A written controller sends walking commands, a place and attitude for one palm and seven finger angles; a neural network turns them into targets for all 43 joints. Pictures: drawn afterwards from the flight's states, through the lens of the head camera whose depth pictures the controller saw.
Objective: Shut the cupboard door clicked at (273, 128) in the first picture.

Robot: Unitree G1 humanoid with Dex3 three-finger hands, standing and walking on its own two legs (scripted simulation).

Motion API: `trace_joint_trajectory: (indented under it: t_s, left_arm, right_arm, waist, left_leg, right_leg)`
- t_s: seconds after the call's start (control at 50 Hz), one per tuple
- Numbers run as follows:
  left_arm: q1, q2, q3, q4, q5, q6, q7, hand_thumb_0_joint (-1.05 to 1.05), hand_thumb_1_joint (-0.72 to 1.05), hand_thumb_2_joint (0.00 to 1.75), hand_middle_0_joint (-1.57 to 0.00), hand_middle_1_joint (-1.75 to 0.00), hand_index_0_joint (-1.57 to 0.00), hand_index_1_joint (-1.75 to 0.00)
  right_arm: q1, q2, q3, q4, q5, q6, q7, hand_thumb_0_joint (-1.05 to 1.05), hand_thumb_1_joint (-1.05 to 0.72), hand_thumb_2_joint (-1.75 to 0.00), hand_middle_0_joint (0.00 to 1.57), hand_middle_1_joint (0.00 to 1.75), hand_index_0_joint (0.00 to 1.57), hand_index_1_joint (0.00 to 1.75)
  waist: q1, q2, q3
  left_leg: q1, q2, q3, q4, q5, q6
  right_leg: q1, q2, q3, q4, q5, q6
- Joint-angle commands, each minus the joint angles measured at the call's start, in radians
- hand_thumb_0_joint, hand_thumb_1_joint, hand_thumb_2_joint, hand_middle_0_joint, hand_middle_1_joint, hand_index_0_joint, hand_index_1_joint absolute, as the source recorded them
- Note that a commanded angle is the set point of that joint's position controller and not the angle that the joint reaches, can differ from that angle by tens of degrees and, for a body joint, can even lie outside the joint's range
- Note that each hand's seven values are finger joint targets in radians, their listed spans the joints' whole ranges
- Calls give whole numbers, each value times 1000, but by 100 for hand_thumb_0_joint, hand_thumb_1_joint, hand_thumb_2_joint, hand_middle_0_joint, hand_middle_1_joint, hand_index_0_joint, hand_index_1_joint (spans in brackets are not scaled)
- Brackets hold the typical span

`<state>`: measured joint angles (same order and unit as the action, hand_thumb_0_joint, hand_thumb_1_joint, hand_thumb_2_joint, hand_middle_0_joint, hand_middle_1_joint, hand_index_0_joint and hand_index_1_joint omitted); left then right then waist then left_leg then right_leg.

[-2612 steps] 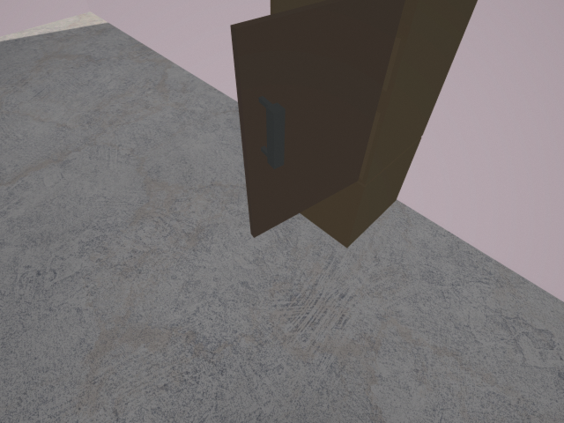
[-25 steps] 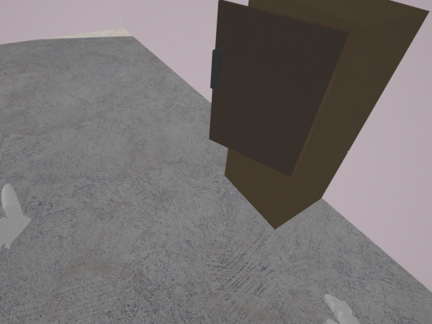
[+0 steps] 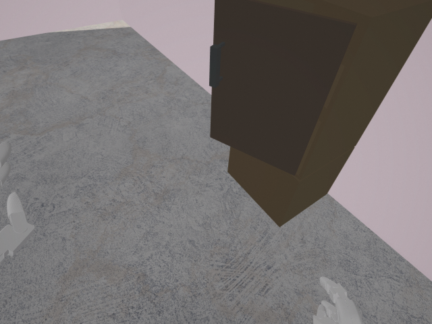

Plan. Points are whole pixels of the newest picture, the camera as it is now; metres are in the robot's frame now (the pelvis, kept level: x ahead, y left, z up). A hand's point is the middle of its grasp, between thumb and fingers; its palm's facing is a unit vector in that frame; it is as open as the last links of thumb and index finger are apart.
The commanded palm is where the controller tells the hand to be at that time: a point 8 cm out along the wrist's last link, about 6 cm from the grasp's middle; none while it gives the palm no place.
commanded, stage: stop stepping back and stand still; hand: left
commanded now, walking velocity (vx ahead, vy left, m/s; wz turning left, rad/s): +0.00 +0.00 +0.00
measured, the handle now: (218, 64) +0.93 +0.04 +0.04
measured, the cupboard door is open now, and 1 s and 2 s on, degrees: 23 23 23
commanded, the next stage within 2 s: let the arm hang, fingers relaxed in 0.06 s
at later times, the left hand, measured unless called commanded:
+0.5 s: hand out of the picture +0.03 +0.18 -0.17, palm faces +0.02 -0.98 -0.18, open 6.9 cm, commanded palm none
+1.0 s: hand out of the picture -0.06 +0.18 -0.17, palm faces +0.02 -0.98 -0.18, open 7.3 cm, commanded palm none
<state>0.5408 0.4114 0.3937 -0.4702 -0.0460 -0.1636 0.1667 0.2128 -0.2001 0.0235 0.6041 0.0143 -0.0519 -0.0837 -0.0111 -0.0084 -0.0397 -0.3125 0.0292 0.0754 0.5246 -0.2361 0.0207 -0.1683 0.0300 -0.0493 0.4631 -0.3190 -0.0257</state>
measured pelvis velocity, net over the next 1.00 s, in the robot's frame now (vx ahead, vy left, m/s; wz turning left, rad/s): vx -0.03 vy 0.02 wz -0.01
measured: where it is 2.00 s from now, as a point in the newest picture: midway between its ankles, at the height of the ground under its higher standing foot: outside the picture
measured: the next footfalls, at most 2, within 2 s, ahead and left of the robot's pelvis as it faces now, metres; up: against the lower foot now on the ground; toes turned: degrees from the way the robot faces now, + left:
none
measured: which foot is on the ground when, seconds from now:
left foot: down 0.00-1.00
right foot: down 0.00-1.00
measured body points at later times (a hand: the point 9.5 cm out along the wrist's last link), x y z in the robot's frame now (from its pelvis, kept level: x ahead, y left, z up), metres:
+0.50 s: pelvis -0.02 +0.01 +0.00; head +0.00 +0.03 +0.45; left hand +0.03 +0.24 -0.16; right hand +0.04 -0.24 -0.14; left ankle +0.02 +0.10 -0.74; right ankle -0.05 -0.10 -0.74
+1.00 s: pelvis -0.03 +0.02 +0.01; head -0.03 +0.02 +0.46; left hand -0.05 +0.24 -0.15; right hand -0.04 -0.19 -0.16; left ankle +0.02 +0.10 -0.74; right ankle -0.05 -0.10 -0.74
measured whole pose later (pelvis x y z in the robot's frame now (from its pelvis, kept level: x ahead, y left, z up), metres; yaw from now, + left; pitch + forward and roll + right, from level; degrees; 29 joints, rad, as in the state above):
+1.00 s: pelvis -0.03 +0.02 +0.01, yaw -1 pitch -2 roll +0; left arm 0.34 0.14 0.00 1.15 0.01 0.00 0.03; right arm 0.31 -0.13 0.00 1.13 -0.01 0.01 -0.03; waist 0.00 0.01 0.01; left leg -0.23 -0.01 0.10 0.40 -0.14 0.05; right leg -0.13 -0.01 -0.03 0.42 -0.26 0.00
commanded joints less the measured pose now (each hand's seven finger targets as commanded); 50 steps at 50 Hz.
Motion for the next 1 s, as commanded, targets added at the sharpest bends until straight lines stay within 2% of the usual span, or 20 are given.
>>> trace_joint_trajectory:
  t_s: [0.0,0.12,0.14,0.16,0.18,0.22,0.26,0.28,0.34,0.38,0.42,0.44,0.46,0.5,0.52,0.58,0.72,0.8,0.92,0.98]
  left_arm:
    - [5,188,146,-195,-4,-66,22,0,90,90,-20,-30,-20,-30]
    - [13,187,144,-201,-7,-67,21,0,90,90,-20,-30,-20,-30]
    - [-103,-25,-331,515,31,51,-104,0,90,90,-20,-30,-20,-30]
    - [-133,3,-294,553,47,149,-141,0,90,90,-20,-30,-20,-30]
    - [-153,-13,-299,587,60,165,-152,0,90,90,-20,-30,-20,-30]
    - [-210,-2,-313,694,62,165,-163,0,90,90,-20,-30,-20,-30]
    - [-245,2,-332,819,62,162,-161,0,90,90,-20,-30,-20,-30]
    - [-267,-3,-341,886,62,165,-158,0,90,90,-20,-30,-20,-30]
    - [-283,-21,-364,1077,63,175,-147,0,90,90,-20,-30,-20,-30]
    - [-281,-40,-372,1188,60,174,-145,0,90,90,-20,-30,-20,-30]
    - [-259,-57,-372,1286,59,170,-144,0,90,90,-20,-30,-20,-30]
    - [-243,-54,-371,1325,59,166,-144,0,90,90,-20,-30,-20,-30]
    - [-227,-94,-356,1356,62,163,-141,0,90,90,-20,-30,-20,-30]
    - [-212,-97,-362,1416,58,161,-141,0,90,90,-20,-30,-20,-30]
    - [-209,-100,-364,1442,57,160,-141,0,90,90,-20,-30,-20,-30]
    - [-196,-116,-373,1507,56,160,-141,0,90,90,-20,-30,-20,-30]
    - [-150,-140,-379,1591,57,159,-135,0,90,90,-20,-30,-20,-30]
    - [-129,-156,-379,1609,58,158,-131,0,90,90,-20,-30,-20,-30]
    - [-118,-174,-378,1612,61,161,-128,0,90,90,-20,-30,-20,-30]
    - [-118,-176,-375,1607,62,159,-127,0,90,90,-20,-30,-20,-30]
  right_arm:
    - [-73,-114,-47,-150,2,-37,-6,0,-90,-90,20,30,20,30]
    - [-72,-120,-50,-155,4,-36,-8,0,-90,-90,20,30,20,30]
    - [-179,-235,-76,-1,21,-116,83,0,-90,-90,20,30,20,30]
    - [-95,-291,-98,28,3,-68,93,0,-90,-90,20,30,20,30]
    - [-53,-266,-94,35,-9,-43,89,0,-90,-90,20,30,20,30]
    - [-62,-264,-71,45,-16,-10,86,0,-90,-90,20,30,20,30]
    - [-63,-246,-58,65,-23,11,85,0,-90,-90,20,30,20,30]
    - [-60,-234,-52,83,-27,24,84,0,-90,-90,20,30,20,30]
    - [-38,-196,-35,153,-39,52,85,0,-90,-90,20,30,20,30]
    - [-29,-172,-29,210,-40,58,82,0,-90,-90,20,30,20,30]
    - [-18,-152,-28,263,-38,58,76,0,-90,-90,20,30,20,30]
    - [-8,-151,-29,284,-35,58,72,0,-90,-90,20,30,20,30]
    - [5,-125,-34,307,-39,56,67,0,-90,-90,20,30,20,30]
    - [28,-110,-34,349,-35,56,62,0,-90,-90,20,30,20,30]
    - [43,-106,-35,368,-33,57,60,0,-90,-90,20,30,20,30]
    - [77,-99,-40,415,-28,59,53,0,-90,-90,20,30,20,30]
    - [132,-85,-45,482,-26,60,47,0,-90,-90,20,30,20,30]
    - [149,-69,-44,499,-26,57,46,0,-90,-90,20,30,20,30]
    - [156,-51,-45,510,-28,57,46,0,-90,-90,20,30,20,30]
    - [158,-46,-46,508,-28,53,46,0,-90,-90,20,30,20,30]
  waist:
    - [0,86,-94]
    - [2,94,-100]
    - [-27,67,6]
    - [-11,76,-48]
    - [-6,41,-54]
    - [8,-53,-28]
    - [6,-128,-39]
    - [2,-137,-22]
    - [2,-81,1]
    - [0,28,2]
    - [4,93,5]
    - [7,89,1]
    - [8,124,-12]
    - [8,146,-2]
    - [7,144,8]
    - [1,72,66]
    - [0,-11,115]
    - [1,-20,126]
    - [3,16,154]
    - [6,14,147]
  left_leg:
    - [64,82,-95,-56,272,-4]
    - [65,92,-103,-80,259,0]
    - [67,112,-89,45,419,-5]
    - [82,117,-94,25,375,-6]
    - [65,119,-105,19,331,10]
    - [9,120,-148,-10,258,36]
    - [31,98,-154,-10,238,31]
    - [38,86,-153,-16,212,26]
    - [63,74,-152,-69,183,18]
    - [73,71,-146,-109,136,12]
    - [84,70,-145,-138,101,12]
    - [96,71,-143,-134,114,10]
    - [103,74,-139,-140,108,13]
    - [112,74,-139,-154,93,13]
    - [111,76,-137,-162,79,12]
    - [121,84,-145,-184,46,15]
    - [123,88,-137,-221,-25,21]
    - [120,86,-131,-228,-19,22]
    - [97,87,-143,-258,-78,23]
    - [93,85,-138,-258,-54,23]
  right_leg:
    - [21,-109,105,-49,371,6]
    - [24,-93,93,-45,338,16]
    - [-130,-145,13,44,388,-5]
    - [-123,-159,74,17,316,-6]
    - [-122,-137,55,36,246,-12]
    - [-104,-116,56,44,145,-16]
    - [-87,-135,91,18,147,-31]
    - [-100,-145,108,2,131,-37]
    - [-83,-140,119,-34,83,-28]
    - [-60,-133,125,-56,59,-25]
    - [-40,-127,127,-77,67,-24]
    - [-27,-126,126,-93,83,-25]
    - [-12,-129,122,-106,97,-30]
    - [-6,-130,118,-122,106,-33]
    - [-5,-130,115,-132,102,-33]
    - [-39,-126,112,-160,76,-33]
    - [-71,-120,111,-173,24,-29]
    - [-77,-120,107,-167,26,-25]
    - [-95,-110,104,-152,15,-19]
    - [-80,-114,102,-148,45,-18]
